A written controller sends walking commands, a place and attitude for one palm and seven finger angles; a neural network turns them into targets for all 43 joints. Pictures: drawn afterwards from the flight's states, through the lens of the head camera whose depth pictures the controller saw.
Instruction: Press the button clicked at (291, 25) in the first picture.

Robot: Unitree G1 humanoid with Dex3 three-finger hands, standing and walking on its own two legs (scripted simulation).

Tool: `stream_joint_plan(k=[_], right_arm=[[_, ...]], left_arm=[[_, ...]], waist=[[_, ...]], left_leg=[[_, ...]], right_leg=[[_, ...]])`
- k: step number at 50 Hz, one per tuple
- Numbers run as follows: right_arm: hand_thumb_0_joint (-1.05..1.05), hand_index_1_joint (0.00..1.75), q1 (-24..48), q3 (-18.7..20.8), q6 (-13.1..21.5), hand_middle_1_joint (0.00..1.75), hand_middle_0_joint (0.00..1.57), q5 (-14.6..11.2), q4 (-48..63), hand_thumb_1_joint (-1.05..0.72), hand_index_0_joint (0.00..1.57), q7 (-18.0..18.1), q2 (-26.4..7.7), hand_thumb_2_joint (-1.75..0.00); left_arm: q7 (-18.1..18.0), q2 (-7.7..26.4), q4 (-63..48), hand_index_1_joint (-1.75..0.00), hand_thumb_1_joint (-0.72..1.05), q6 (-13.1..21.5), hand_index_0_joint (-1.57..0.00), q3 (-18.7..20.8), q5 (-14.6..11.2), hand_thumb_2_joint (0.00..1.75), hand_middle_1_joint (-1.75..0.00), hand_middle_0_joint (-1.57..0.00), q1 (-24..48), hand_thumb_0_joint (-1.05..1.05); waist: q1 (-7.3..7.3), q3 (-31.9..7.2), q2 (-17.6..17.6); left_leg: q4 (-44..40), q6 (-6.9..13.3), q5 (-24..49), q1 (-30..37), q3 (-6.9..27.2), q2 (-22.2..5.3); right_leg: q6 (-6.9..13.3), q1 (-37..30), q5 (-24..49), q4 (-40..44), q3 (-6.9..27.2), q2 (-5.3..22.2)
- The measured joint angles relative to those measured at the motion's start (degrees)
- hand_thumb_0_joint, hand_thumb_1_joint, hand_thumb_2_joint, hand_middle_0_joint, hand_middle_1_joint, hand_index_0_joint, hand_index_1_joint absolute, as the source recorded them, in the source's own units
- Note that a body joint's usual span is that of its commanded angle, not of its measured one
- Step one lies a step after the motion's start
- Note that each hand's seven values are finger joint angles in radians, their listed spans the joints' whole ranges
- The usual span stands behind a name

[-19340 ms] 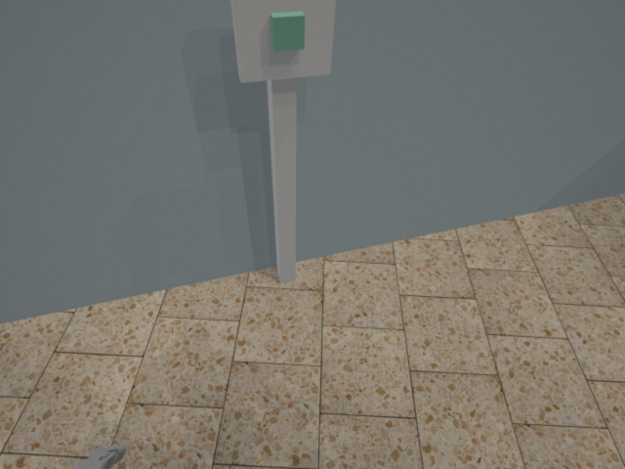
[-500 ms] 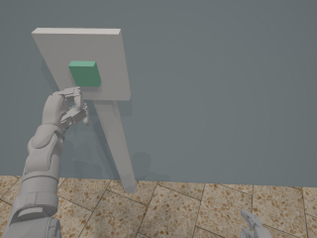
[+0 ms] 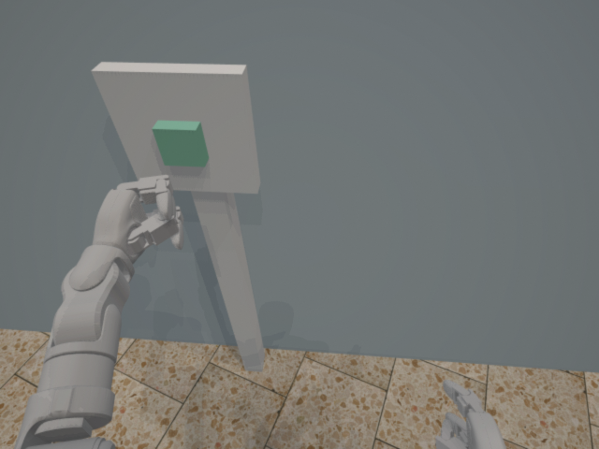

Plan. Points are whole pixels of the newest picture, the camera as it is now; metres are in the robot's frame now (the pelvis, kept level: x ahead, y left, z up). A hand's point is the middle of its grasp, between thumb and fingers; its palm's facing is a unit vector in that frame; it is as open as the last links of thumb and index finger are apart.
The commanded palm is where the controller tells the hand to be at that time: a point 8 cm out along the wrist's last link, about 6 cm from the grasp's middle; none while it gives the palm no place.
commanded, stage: draw the hand back to the body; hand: left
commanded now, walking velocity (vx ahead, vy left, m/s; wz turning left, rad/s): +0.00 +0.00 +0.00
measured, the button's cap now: (182, 142) +0.49 +0.21 +0.18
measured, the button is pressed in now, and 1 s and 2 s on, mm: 0 0 0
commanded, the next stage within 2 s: step back with the hand held close in 1.38 s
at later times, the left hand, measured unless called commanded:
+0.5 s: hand (121, 281) +0.25 +0.21 +0.16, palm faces +0.18 -0.97 -0.18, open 3.1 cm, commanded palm +0.21 +0.26 +0.16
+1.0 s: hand (67, 334) +0.19 +0.24 +0.16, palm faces +0.38 -0.86 -0.35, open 3.1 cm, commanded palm +0.14 +0.28 +0.18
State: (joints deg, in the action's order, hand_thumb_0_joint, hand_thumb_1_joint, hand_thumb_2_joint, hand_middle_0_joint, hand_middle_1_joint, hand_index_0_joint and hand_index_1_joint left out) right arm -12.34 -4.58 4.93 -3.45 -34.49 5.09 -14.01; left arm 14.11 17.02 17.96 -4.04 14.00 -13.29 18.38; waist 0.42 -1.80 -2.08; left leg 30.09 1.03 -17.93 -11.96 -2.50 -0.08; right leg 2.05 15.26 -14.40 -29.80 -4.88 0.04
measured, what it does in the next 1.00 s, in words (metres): stands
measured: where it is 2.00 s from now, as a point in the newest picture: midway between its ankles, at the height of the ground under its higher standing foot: outside the picture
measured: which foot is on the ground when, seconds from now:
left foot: down 0.00-1.00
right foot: down 0.00-1.00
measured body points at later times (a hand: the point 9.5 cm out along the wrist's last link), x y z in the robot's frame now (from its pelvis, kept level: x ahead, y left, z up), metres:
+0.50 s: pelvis -0.02 +0.00 +0.00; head -0.05 -0.02 +0.45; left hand +0.24 +0.26 +0.17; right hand +0.18 -0.22 -0.06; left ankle -0.02 +0.11 -0.73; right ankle +0.02 -0.10 -0.73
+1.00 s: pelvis -0.01 +0.01 +0.01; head -0.04 -0.01 +0.46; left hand +0.16 +0.28 +0.18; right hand +0.17 -0.21 -0.08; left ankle -0.02 +0.11 -0.73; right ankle +0.02 -0.10 -0.73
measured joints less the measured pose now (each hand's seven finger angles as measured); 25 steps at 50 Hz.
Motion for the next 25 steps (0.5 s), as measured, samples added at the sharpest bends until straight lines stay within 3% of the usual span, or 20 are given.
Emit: stream_joint_plan(k=[5, 11, 21, 25], right_arm=[[0.01, 0.3, -1.69, 0.34, -0.41, 0.3, 0.21, -0.12, 0.16, -0.91, 0.2, -0.51, -0.22, -0.9], [0.01, 0.3, -2.43, 1.04, 0.65, 0.3, 0.2, -0.18, -0.08, -0.91, 0.2, -0.37, -0.86, -0.9], [0.01, 0.3, 0.64, 0.55, 3.08, 0.3, 0.2, -0.15, 0.07, -0.91, 0.2, 0.65, -0.78, -0.9], [0.01, 0.3, 2.11, 0.86, 4.26, 0.3, 0.2, 1.92, -0.15, -0.91, 0.2, -0.19, 0.18, -0.9]], left_arm=[[0.32, 0.29, -3.9, -1.5, 0.9, -1.08, -1.3, 1.79, -0.58, 0.9, -1.5, -1.3, -5.45, 0.02], [0.12, -0.26, -11.7, -1.5, 0.9, -1.49, -1.29, 1.91, -1.2, 0.9, -1.5, -1.3, -12.28, 0.02], [0.91, 0.16, -18.21, -1.5, 0.9, -4.17, -1.3, 1.52, -2.14, 0.9, -1.5, -1.3, -16.69, 0.02], [-8.72, 0.5, -24.71, -1.5, 0.9, 1.15, -1.3, -0.17, 3.51, 0.9, -1.5, -1.3, -22.58, 0.02]], waist=[[-0.39, -0.61, -0.28], [0.5, -0.19, -0.47], [1.62, 0.39, -0.92], [1.38, 1.43, -0.94]], left_leg=[[-1.02, 0.01, 0.27, 1.38, -0.96, -0.16], [-1.5, 0.02, 0.66, 2.89, -0.83, -0.15], [-1.69, -0.06, 1.69, 3.64, 0.21, -0.05], [-3.05, -0.16, 2.46, 4.7, 0.05, -0.3]], right_leg=[[-0.04, -0.77, 0.34, 0.46, 0.96, -0.26], [-0.05, -2.46, 0.76, 1.17, 0.84, -0.28], [0.08, -3.99, 1.84, 2.21, -0.19, -0.15], [0.18, -5.15, 2.89, 4.01, -0.03, -0.51]])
